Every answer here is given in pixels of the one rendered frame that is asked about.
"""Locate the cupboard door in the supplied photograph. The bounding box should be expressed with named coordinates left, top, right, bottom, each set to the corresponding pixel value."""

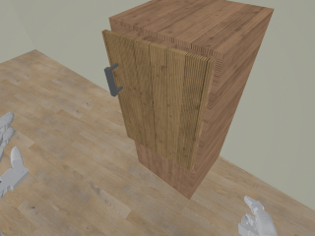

left=101, top=29, right=215, bottom=171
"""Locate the handle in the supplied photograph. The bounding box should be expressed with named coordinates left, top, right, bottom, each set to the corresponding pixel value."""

left=103, top=63, right=123, bottom=97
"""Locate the robot left hand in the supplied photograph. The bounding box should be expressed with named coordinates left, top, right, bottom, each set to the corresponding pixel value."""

left=0, top=111, right=29, bottom=200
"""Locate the robot right hand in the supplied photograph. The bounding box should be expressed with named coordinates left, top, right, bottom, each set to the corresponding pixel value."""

left=238, top=196, right=278, bottom=236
